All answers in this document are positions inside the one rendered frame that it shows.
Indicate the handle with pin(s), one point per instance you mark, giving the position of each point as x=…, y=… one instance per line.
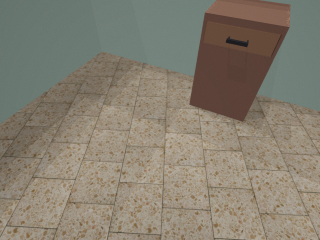
x=237, y=42

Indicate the cabinet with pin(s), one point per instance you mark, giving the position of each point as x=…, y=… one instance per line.
x=226, y=80

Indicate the drawer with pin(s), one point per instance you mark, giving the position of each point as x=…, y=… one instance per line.
x=259, y=42

